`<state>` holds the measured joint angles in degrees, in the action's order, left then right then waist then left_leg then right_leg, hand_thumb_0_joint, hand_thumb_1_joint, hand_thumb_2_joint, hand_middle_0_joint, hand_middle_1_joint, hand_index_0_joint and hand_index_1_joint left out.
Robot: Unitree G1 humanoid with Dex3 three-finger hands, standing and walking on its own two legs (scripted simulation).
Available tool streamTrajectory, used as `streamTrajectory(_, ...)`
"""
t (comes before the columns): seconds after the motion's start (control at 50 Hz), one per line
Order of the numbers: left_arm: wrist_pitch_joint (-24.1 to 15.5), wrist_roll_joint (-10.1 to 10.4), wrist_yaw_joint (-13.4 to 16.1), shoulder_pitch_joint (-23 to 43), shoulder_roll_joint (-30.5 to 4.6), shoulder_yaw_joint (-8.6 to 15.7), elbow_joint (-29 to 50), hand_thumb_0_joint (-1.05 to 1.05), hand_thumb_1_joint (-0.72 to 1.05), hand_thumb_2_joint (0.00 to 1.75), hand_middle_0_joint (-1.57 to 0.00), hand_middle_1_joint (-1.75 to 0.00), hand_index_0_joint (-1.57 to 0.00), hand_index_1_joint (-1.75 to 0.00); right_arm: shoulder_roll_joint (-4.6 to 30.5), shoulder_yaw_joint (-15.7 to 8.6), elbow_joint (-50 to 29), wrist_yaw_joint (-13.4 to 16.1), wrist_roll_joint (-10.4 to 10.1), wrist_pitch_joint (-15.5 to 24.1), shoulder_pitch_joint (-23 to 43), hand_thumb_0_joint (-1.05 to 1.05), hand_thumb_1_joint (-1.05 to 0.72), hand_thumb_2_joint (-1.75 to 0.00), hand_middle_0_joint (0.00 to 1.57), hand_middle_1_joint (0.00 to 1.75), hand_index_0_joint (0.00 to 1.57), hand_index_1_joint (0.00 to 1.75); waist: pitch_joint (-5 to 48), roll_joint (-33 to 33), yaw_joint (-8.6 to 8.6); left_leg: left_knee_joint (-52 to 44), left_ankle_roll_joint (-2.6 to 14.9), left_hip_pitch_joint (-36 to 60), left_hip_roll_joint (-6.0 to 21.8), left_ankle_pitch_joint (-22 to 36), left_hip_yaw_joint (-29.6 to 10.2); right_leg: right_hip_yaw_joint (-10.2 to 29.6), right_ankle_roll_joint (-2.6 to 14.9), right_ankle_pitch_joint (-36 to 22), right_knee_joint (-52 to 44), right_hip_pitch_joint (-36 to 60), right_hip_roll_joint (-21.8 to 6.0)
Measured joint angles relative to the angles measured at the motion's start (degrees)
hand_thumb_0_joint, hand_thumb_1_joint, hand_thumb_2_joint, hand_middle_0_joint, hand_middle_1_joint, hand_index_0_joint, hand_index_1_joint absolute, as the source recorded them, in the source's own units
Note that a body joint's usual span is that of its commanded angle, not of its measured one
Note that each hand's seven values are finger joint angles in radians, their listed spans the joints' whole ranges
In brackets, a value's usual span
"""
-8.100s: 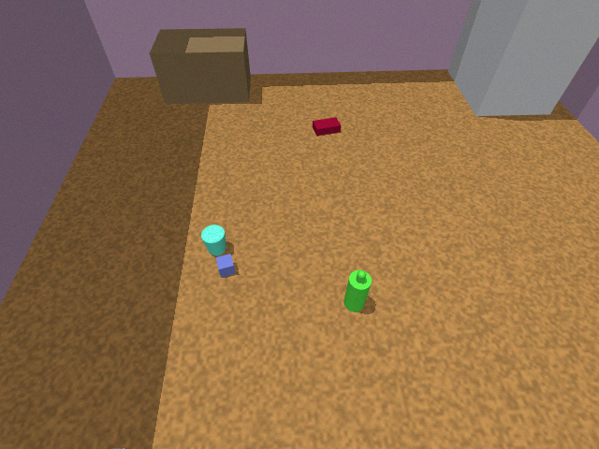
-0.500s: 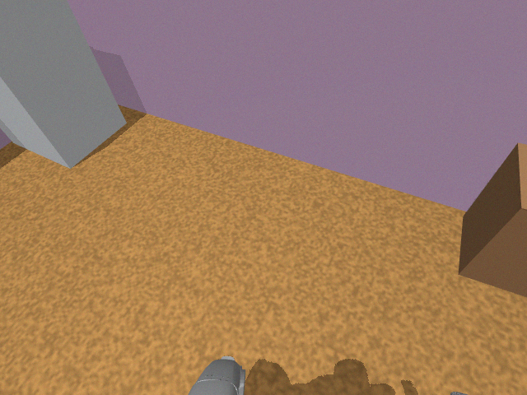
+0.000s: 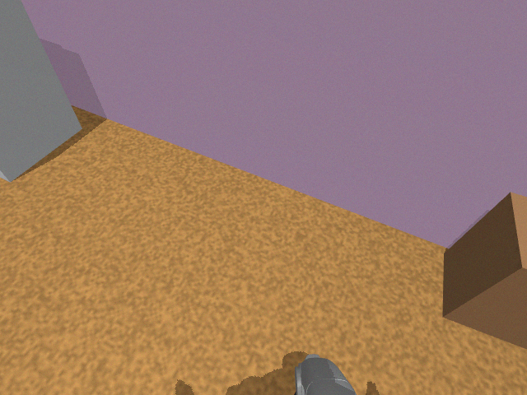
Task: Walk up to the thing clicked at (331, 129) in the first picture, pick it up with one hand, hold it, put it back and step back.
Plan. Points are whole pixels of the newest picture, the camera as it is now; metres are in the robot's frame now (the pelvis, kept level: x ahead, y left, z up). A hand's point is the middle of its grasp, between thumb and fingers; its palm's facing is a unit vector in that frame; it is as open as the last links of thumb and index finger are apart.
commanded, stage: walk up
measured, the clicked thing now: out of the picture +0.23 +1.49 -0.75
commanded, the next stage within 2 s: none
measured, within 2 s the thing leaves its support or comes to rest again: neither
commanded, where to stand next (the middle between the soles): +0.35 -0.02 m, yaw +86 degrees
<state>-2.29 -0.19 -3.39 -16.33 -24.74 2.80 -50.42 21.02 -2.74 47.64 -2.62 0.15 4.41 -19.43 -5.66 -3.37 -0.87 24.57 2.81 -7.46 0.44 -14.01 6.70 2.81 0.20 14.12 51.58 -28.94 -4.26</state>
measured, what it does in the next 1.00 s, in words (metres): walks ahead, turning left: right foot, then left foot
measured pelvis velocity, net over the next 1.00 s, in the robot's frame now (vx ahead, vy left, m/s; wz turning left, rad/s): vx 0.32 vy -0.03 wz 0.80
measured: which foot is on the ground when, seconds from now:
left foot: down 0.00-0.26, up 0.28-0.70, down 0.72-1.00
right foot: up 0.00-0.22, down 0.24-0.74, up 0.76-1.00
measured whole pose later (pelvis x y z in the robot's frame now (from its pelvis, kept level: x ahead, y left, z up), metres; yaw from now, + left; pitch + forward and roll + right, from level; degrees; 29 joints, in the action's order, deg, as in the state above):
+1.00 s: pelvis +0.32 -0.03 -0.01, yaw +46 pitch -2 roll -1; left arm 2.8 -0.1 -2.2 -11.4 -24.1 2.7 -40.7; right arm 19.5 -1.2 38.7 1.3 1.0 1.0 -17.7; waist -10.4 -4.5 0.6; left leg 34.3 2.4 -18.9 -3.6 -12.5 -4.3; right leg 4.2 -0.3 22.3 59.4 -31.1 -6.1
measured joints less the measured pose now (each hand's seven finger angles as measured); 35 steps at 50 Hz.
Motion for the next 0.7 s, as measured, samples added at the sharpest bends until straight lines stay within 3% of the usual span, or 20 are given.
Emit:
streamTrajectory(0.08, 2.2, -1.8, -1.1, 6.1, 0.0, 0.6, 1.2, 0.01, 0.91, 0.9, -0.2, -0.3, -0.2, -0.29, -0.8, 0.1, 0.0, 0.2, 0.1, -1.7, -4.3, 0.0, -0.9, -0.89, 0.2, 0.3, 0.21, 0.3, -0.2, 0.7, -2.64, -1.1, -0.58, 0.7, -1.3, -0.4, -5.8, 0.5, -0.73, 4.9, -5.0, 0.0, 1.0)
streamTrajectory(0.18, 1.5, -1.4, -1.7, 12.1, 0.7, 1.0, 6.1, 0.01, 0.91, 0.9, -0.2, -0.3, -0.2, -0.29, -0.8, 1.0, 1.9, 0.3, 0.3, -3.3, -7.1, 0.0, -0.89, -0.89, 0.2, 0.3, 0.21, 0.3, -0.3, -0.1, -2.14, -2.7, -2.41, 2.5, -2.1, -1.6, -10.8, 0.1, -0.5, 0.3, -10.9, 0.7, 2.5)
streamTrajectory(0.24, 0.9, -1.2, -1.7, 13.5, 1.1, 1.0, 7.7, 0.01, 0.91, 0.9, -0.2, -0.3, -0.2, -0.29, 0.3, 0.7, 1.5, 0.9, 0.4, -3.3, -7.9, 0.01, -0.89, -0.89, 0.21, 0.3, 0.21, 0.3, 0.6, -0.5, -2.2, 1.1, -4.24, 2.3, -2.7, -5.4, -13.7, 1.5, 1.12, -2.6, -19.9, 6.2, 2.4)
streamTrajectory(0.26, 0.3, -1.3, -1.4, 13.8, 1.6, 1.1, 8.0, 0.01, 0.91, 0.9, -0.2, -0.3, -0.2, -0.3, 1.1, 0.5, 1.6, 1.2, 0.2, -3.3, -7.5, 0.01, -0.89, -0.89, 0.21, 0.3, 0.21, 0.3, 0.5, 0.3, -1.69, 5.3, -3.95, 1.0, -2.3, -7.5, -14.4, 0.9, 0.72, -6.4, -20.9, 7.2, 2.8)
streamTrajectory(0.28, -0.1, -1.6, -1.0, 14.0, 2.3, 1.1, 8.2, 0.01, 0.91, 0.9, -0.2, -0.3, -0.2, -0.3, 1.8, 0.2, 2.0, 1.6, 0.0, -3.7, -6.3, 0.01, -0.89, -0.89, 0.2, 0.3, 0.21, 0.3, -0.1, 1.6, -1.54, 12.0, -2.83, -1.3, -1.7, -9.7, -14.9, -0.5, 0.41, -5.9, -19.7, 7.7, 3.4)
streamTrajectory(0.34, 0.0, -2.0, -0.6, 13.2, 3.9, 0.1, 7.5, 0.0, 0.91, 0.9, -0.2, -0.3, -0.2, -0.3, 2.8, -0.2, 2.7, 2.2, 0.2, -4.4, -3.2, 0.01, -0.9, -0.89, 0.2, 0.3, 0.21, 0.3, -0.2, 2.1, -0.95, 29.4, -1.31, -9.4, -2.2, -10.9, -10.6, -3.8, 0.57, -3.0, -20.2, 11.2, 1.9)
streamTrajectory(0.42, 0.4, -1.6, -0.5, 9.0, 4.4, 0.2, 6.2, 0.0, 0.9, 0.9, -0.2, -0.3, -0.21, -0.3, 4.9, -0.7, 1.8, 1.0, -0.1, -3.6, -0.8, 0.01, -0.9, -0.89, 0.2, 0.3, 0.21, 0.3, 1.1, 2.3, 1.73, 35.5, -1.15, -16.7, -0.6, -3.2, -6.3, -6.3, 0.96, -3.5, -26.7, 17.5, 1.1)
streamTrajectory(0.5, 1.0, -1.4, -0.5, 5.0, 2.6, 1.5, 4.9, 0.0, 0.9, 0.9, -0.2, -0.3, -0.21, -0.3, 5.6, -1.1, 0.9, 0.0, -0.1, -3.9, 0.5, 0.0, -0.9, -0.89, 0.2, 0.3, 0.2, 0.3, 1.7, 2.4, 3.16, 31.9, -2.1, -20.5, 2.1, 3.2, -6.0, -10.4, 1.94, -2.1, -30.3, 22.8, 2.3)
streamTrajectory(0.58, 1.7, -2.0, -0.7, 2.0, 0.6, 2.7, 5.1, 0.01, 0.9, 0.9, -0.2, -0.3, -0.2, -0.3, 5.0, -1.2, 0.3, -0.4, 0.0, -4.8, 1.6, 0.0, -0.9, -0.89, 0.2, 0.3, 0.2, 0.3, 1.2, 2.0, 4.79, 24.1, -2.77, -21.8, 4.1, 4.9, -4.3, -14.7, 2.3, 0.4, -31.4, 26.3, 3.9)
streamTrajectory(0.64, 2.5, -2.6, -1.1, 0.1, -0.6, 3.1, 5.7, 0.01, 0.91, 0.9, -0.2, -0.3, -0.2, -0.29, 4.4, -1.1, -0.4, -0.3, -0.2, -4.9, 2.5, 0.0, -0.9, -0.89, 0.2, 0.3, 0.2, 0.3, 0.2, 1.2, 6.18, 17.7, -2.35, -20.7, 4.4, 5.6, -2.3, -17.3, 2.14, 3.4, -30.1, 27.5, 4.5)
streamTrajectory(0.7, 3.5, -2.5, -1.1, -1.6, -1.0, 3.1, 5.9, 0.01, 0.91, 0.9, -0.2, -0.3, -0.2, -0.29, 4.0, -1.0, -2.2, 0.3, -0.1, -4.4, 3.1, 0.0, -0.9, -0.89, 0.2, 0.3, 0.21, 0.3, -0.5, 0.1, 6.9, 11.9, -1.16, -17.4, 2.9, 5.0, -0.2, -19.2, 1.39, 8.8, -24.2, 26.7, 3.4)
